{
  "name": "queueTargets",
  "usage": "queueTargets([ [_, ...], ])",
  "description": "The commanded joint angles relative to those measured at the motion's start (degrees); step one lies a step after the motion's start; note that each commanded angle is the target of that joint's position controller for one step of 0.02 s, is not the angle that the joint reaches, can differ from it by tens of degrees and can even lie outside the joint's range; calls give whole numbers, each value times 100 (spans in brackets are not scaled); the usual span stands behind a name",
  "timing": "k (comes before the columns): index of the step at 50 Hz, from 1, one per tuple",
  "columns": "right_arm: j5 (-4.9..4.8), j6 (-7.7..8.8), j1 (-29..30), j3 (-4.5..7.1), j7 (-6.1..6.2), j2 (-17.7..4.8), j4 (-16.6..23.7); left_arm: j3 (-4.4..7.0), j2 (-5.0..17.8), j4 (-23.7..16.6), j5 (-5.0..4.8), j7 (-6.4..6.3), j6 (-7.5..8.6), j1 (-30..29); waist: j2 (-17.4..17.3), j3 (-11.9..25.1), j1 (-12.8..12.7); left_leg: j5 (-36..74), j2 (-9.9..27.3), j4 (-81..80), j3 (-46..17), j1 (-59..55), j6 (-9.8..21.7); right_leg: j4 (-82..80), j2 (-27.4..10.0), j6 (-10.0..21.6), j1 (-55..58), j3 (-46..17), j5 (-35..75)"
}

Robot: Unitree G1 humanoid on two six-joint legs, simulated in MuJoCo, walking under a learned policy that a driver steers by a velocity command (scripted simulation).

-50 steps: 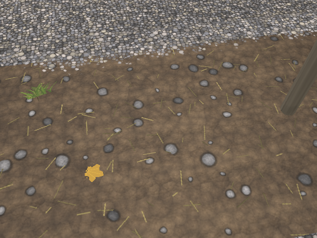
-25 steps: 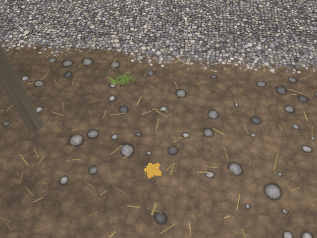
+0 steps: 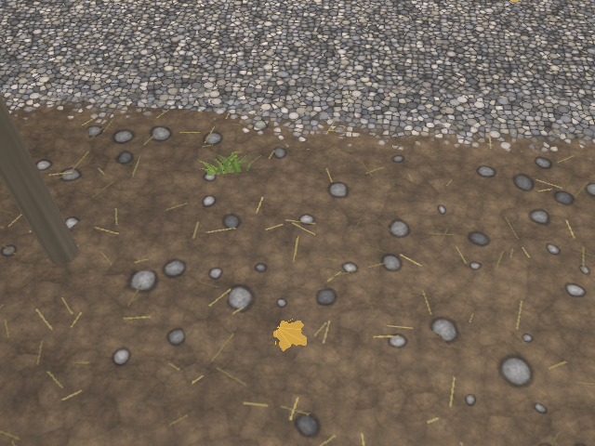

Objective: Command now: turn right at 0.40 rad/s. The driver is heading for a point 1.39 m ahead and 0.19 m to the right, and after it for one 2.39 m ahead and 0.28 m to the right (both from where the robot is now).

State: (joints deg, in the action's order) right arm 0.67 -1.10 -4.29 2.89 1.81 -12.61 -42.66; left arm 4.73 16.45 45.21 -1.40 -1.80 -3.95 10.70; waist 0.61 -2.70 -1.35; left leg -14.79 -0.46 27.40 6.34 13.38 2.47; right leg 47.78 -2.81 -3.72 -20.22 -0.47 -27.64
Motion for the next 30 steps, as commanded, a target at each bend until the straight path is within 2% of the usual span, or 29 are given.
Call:
queueTargets([
  [1,-27,0,73,353,49,-1127,273,98,462,-451,-23,59,62,-182,-692,619,182,3071,1879,-617,-1311,-1034,1159,-232,-18,92,-364,159,-12],
  [3,-86,-49,150,376,67,-1183,247,96,437,-442,-40,137,51,-80,-766,724,84,3085,1831,-414,-1063,-1018,1009,-829,88,233,-3,355,376],
  [5,-189,-103,182,397,84,-1207,166,129,465,-337,-17,204,55,257,-742,781,-144,2427,1586,78,-658,-705,577,-2084,288,534,751,534,1487],
  [6,-167,-99,-53,385,58,-1055,80,223,760,-272,4,171,65,498,-101,805,-123,976,1216,822,-230,111,100,-2559,18,864,1522,-143,2288],
  [7,111,-46,213,263,-4,-644,338,397,1472,-236,-47,70,99,883,1616,780,-51,-1857,275,2554,374,2073,-507,-2623,-1379,1690,2560,-2246,3634],
  [8,30,70,736,289,-25,-793,550,370,1534,-357,168,165,277,1105,1294,1016,-475,-2511,-109,3460,-691,2802,-484,-3179,-1950,2551,2413,-3461,2150],
  [9,-125,146,833,369,-78,-1040,526,306,1312,-379,199,197,438,849,680,662,-355,-1993,131,3640,-1018,3148,-351,-3499,-1750,2396,2358,-3239,775],
  [10,-183,205,780,428,-108,-1181,455,251,1101,-375,87,165,530,606,510,316,-201,-1337,282,3456,-1062,3329,-245,-3633,-1487,2061,2254,-2938,-81],
  [11,-147,251,707,454,-99,-1229,330,187,943,-389,-2,119,563,496,417,150,-157,-851,366,3227,-1069,3386,-231,-3767,-1338,1860,2254,-2783,-311],
  [12,-86,299,668,464,-85,-1230,282,140,876,-374,-25,67,574,464,442,55,-95,-400,398,2964,-1094,3287,-252,-3880,-1175,1712,2227,-2596,-133],
  [13,-104,361,657,452,-98,-1162,255,130,892,-368,11,29,591,560,558,40,-70,-33,347,2772,-1088,3147,-289,-3939,-1066,1660,2196,-2469,193],
  [16,-103,531,684,429,-138,-1037,198,119,872,-280,44,-11,705,887,421,93,-112,728,238,2113,-1063,3044,-416,-3913,-874,1582,2370,-2071,1284],
  [17,-83,542,728,422,-129,-1010,215,127,921,-278,60,-27,705,891,462,31,-97,821,171,1925,-1049,2979,-470,-3782,-807,1542,2300,-1931,2104],
  [19,-46,531,759,389,-121,-916,251,146,976,-282,82,-59,629,855,613,82,-39,914,6,1587,-989,2561,-564,-3305,-583,1398,2010,-1515,4100],
  [20,-52,513,778,363,-134,-861,275,165,994,-287,68,-69,564,890,699,161,-56,927,-69,1450,-957,2315,-590,-3088,-495,1323,1870,-1394,4717],
  [24,-115,400,963,308,-216,-871,402,219,1068,-380,-4,-109,336,965,774,267,-148,825,-250,1094,-974,1833,-620,-2622,-470,1193,1558,-1688,5191],
  [26,-109,426,740,283,-278,-900,291,181,946,-464,26,-152,263,775,751,368,-127,904,-203,800,-878,1553,-604,-2350,-491,1164,1608,-1618,5297],
  [28,-87,498,426,303,-339,-1013,148,114,800,-503,61,-180,257,658,787,532,-71,1018,-197,451,-806,973,-457,-2026,-510,1109,1647,-1711,5413],
  [29,204,308,-167,200,-238,-896,-141,127,860,-314,308,-7,265,910,1045,380,15,760,-299,125,-525,665,-218,-1695,-186,952,1757,-1430,6143],
  [30,275,286,-481,191,-164,-946,-235,108,742,-303,227,29,326,957,870,375,144,1855,-116,-531,-636,16,-45,-1283,-73,766,1579,-1392,6452],
])
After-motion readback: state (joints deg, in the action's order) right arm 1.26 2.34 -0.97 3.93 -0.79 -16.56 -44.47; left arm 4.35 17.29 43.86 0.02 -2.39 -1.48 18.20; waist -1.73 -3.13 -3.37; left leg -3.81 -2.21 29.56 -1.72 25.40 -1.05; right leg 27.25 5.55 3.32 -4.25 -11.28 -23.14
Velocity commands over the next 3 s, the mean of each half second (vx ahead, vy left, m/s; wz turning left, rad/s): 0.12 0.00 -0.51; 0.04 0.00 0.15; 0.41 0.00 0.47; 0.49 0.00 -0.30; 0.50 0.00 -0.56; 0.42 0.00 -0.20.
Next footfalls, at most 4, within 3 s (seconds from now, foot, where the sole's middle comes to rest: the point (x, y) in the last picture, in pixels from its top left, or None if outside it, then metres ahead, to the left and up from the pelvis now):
0.12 right None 0.00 -0.13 -0.77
0.62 left None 0.26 0.00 -0.77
0.98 right None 0.11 -0.18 -0.77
1.44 left None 0.42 0.10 -0.77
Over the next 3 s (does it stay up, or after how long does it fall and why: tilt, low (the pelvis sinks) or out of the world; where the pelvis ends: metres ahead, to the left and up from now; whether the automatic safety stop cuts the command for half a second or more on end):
stays up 1.10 -0.14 -0.01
